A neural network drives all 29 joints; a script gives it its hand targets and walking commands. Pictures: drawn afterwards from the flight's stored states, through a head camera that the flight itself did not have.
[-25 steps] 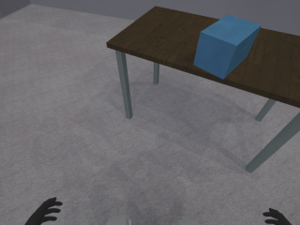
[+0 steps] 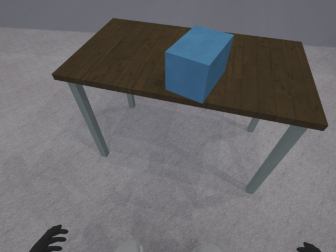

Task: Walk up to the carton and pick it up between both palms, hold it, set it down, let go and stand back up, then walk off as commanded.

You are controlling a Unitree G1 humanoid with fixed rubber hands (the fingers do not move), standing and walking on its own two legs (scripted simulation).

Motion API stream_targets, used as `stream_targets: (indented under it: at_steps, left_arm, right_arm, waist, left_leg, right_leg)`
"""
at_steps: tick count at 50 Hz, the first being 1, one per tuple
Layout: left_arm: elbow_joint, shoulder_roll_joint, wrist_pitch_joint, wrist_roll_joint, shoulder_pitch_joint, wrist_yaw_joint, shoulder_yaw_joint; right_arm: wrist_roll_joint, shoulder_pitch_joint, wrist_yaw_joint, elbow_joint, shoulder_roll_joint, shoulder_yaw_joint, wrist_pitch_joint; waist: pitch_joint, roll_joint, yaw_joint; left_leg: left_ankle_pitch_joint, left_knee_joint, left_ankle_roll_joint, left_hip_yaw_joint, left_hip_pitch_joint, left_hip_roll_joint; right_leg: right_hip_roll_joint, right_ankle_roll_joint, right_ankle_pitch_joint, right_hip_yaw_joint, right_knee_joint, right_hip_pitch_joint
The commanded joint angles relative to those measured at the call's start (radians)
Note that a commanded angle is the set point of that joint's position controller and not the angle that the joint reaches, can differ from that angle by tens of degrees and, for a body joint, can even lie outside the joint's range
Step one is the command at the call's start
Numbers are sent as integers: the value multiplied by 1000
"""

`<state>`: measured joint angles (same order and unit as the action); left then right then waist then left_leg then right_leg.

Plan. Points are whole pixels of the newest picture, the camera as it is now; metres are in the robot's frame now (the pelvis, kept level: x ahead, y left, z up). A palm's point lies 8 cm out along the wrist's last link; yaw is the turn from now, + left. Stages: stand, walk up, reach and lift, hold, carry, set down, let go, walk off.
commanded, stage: walk up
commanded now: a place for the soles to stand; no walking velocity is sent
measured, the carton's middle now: (198, 62) +0.76 -0.09 +0.04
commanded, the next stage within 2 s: none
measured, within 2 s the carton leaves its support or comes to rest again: neither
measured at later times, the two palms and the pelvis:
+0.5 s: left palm (79, 195) +0.28 +0.26 -0.07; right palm (335, 248) +0.16 -0.38 -0.08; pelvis +0.12 -0.04 +0.00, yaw -8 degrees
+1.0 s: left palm (103, 161) +0.40 +0.23 -0.10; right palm (332, 226) +0.21 -0.40 -0.08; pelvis +0.22 -0.05 -0.01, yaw -13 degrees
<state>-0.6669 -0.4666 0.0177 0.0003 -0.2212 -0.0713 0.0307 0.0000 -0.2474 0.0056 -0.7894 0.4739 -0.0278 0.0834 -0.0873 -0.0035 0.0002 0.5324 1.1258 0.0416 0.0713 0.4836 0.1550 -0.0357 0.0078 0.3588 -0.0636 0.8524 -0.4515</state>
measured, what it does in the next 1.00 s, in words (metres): walks ahead: left foot, then right foot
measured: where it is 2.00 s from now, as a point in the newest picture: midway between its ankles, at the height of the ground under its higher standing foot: (182, 242)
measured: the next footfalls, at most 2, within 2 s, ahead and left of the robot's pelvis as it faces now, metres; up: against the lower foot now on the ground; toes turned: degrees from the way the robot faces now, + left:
left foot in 0.10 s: +0.12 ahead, +0.15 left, +0.00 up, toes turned +7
right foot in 0.36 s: +0.20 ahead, -0.16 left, +0.00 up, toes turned -4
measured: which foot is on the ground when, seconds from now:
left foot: up 0.00-0.08, down 0.10-0.38, up 0.40-0.64, down 0.66-1.00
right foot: down 0.00-0.10, up 0.12-0.34, down 0.36-0.68, up 0.70-0.92, down 0.94-1.00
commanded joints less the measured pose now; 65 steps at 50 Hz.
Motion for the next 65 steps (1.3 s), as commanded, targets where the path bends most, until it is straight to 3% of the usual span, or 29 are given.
stream_targets:
  at_steps: [1,4,5,6,7,9,11,14,17,18,19,20,21,25,31,33,34,35,36,38,45,47,49,50,57,59,60,63,65]
  left_arm:
    - [26,-270,35,22,-46,35,117]
    - [61,-244,18,14,86,26,99]
    - [82,-147,14,19,106,25,82]
    - [101,-57,17,18,102,27,60]
    - [92,-169,14,31,126,34,71]
    - [40,-216,28,18,71,23,91]
    - [24,-197,32,13,38,14,92]
    - [41,-181,35,6,82,5,96]
    - [-14,-170,48,1,-55,4,98]
    - [-65,-209,52,9,-179,13,125]
    - [-93,-272,57,5,-291,30,151]
    - [-67,-384,69,2,-309,45,170]
    - [-46,-396,70,-13,-267,47,172]
    - [-12,-283,65,5,-153,68,129]
    - [14,-274,49,13,-61,51,108]
    - [47,-212,32,12,49,45,87]
    - [68,-95,29,16,39,46,65]
    - [72,-81,32,16,39,48,52]
    - [61,-169,34,23,56,54,64]
    - [21,-206,41,14,2,42,84]
    - [-14,-151,53,0,-65,46,81]
    - [-89,-186,60,12,-212,63,110]
    - [-69,-359,69,6,-253,82,145]
    - [-54,-367,67,1,-194,84,143]
    - [-15,-203,37,11,56,89,72]
    - [-12,-115,27,1,49,94,50]
    - [-26,-160,25,2,45,96,62]
    - [-56,-172,52,3,-47,90,68]
    - [-67,-244,72,12,-84,90,89]
  right_arm:
    - [4,-50,-10,32,232,-90,36]
    - [10,-221,1,-32,236,-107,54]
    - [31,-346,10,-61,274,-125,63]
    - [48,-368,19,-33,379,-150,70]
    - [21,-241,17,-5,427,-153,67]
    - [19,-131,18,27,343,-130,63]
    - [26,-109,14,50,325,-116,55]
    - [31,-95,-4,71,353,-125,46]
    - [31,9,-14,95,336,-111,30]
    - [35,11,-16,91,277,-97,19]
    - [33,34,-18,111,210,-75,11]
    - [9,75,-18,152,160,-60,8]
    - [1,128,-9,148,243,-84,-1]
    - [14,-25,-16,67,217,-77,10]
    - [10,-66,-13,18,228,-93,29]
    - [23,-250,1,-32,243,-116,51]
    - [44,-384,11,-52,303,-140,60]
    - [37,-354,12,-19,388,-147,65]
    - [19,-237,10,-1,396,-149,60]
    - [20,-156,14,28,328,-127,55]
    - [27,-16,-6,93,304,-102,19]
    - [26,19,-4,102,206,-67,-2]
    - [3,51,6,137,147,-53,-26]
    - [-4,54,16,115,214,-73,-34]
    - [16,-167,11,-27,195,-88,-6]
    - [31,-105,13,0,317,-107,12]
    - [26,-53,13,14,312,-105,13]
    - [17,52,10,40,256,-79,-1]
    - [7,52,8,58,191,-68,-19]
  waist:
    - [99,-202,-11]
    - [118,-165,88]
    - [158,40,160]
    - [151,292,177]
    - [91,124,138]
    - [28,38,67]
    - [66,162,54]
    - [12,238,72]
    - [87,239,-21]
    - [164,87,-89]
    - [176,-148,-151]
    - [120,-369,-156]
    - [103,-119,-138]
    - [88,-110,-31]
    - [73,-217,-10]
    - [137,-145,111]
    - [193,128,169]
    - [140,233,163]
    - [82,137,112]
    - [39,59,62]
    - [50,284,5]
    - [153,91,-79]
    - [110,-220,-95]
    - [91,-78,-71]
    - [125,-143,82]
    - [97,162,73]
    - [59,117,49]
    - [150,64,-19]
    - [198,-82,0]
  left_leg:
    - [-4,-178,-71,-28,66,-48]
    - [-180,-444,-89,14,-316,-83]
    - [-55,-592,-133,-128,-549,-30]
    - [300,-874,-185,-625,-606,292]
    - [389,-956,-262,-785,-478,418]
    - [130,-838,-283,-541,-416,332]
    - [-136,-757,-264,-315,-399,272]
    - [-258,-716,-298,-211,-269,303]
    - [-257,-550,-229,-31,-131,224]
    - [-233,-319,-186,43,-26,158]
    - [-277,26,-133,97,143,57]
    - [-5,190,-69,35,409,-93]
    - [0,220,-67,-80,450,-55]
    - [6,24,-86,-74,254,-22]
    - [-114,-263,-68,-4,14,-59]
    - [-146,-470,-101,-20,-385,-94]
    - [52,-625,-149,-273,-571,34]
    - [216,-860,-214,-713,-560,327]
    - [250,-897,-259,-765,-443,371]
    - [60,-787,-281,-537,-407,299]
    - [-482,-565,-262,-109,-113,228]
    - [-357,-251,-170,21,65,109]
    - [53,97,-72,-6,340,-86]
    - [116,93,-71,-88,303,-50]
    - [-159,-431,-94,-48,-258,-73]
    - [-48,-727,-215,-494,-283,244]
    - [-120,-717,-280,-506,-213,291]
    - [-466,-462,-202,-188,-152,162]
    - [-270,-213,-93,-28,-2,-21]
  right_leg:
    - [223,284,13,-476,-409,104]
    - [153,223,109,-314,-236,-172]
    - [57,154,147,-184,33,-386]
    - [-98,70,218,-24,366,-583]
    - [-4,33,143,-86,444,-568]
    - [53,11,61,-49,399,-475]
    - [76,-2,120,20,256,-367]
    - [88,4,188,99,121,-266]
    - [53,34,26,178,-127,67]
    - [-5,33,-2,187,-149,309]
    - [4,68,160,-50,-275,419]
    - [252,205,298,-715,-555,436]
    - [336,268,287,-860,-560,415]
    - [254,273,-83,-536,-404,275]
    - [208,268,55,-412,-376,61]
    - [133,195,30,-243,-105,-209]
    - [-5,128,86,-115,251,-391]
    - [-77,60,204,-4,440,-563]
    - [-3,40,150,-78,474,-528]
    - [58,21,98,-45,423,-462]
    - [67,31,90,135,2,-49]
    - [-13,32,-47,129,-149,287]
    - [311,240,69,-716,-489,289]
    - [355,298,95,-751,-472,246]
    - [160,165,-122,-277,-189,-134]
    - [-3,39,103,6,143,-283]
    - [21,27,216,37,168,-238]
    - [56,43,-77,27,-78,13]
    - [163,138,-204,-313,-218,134]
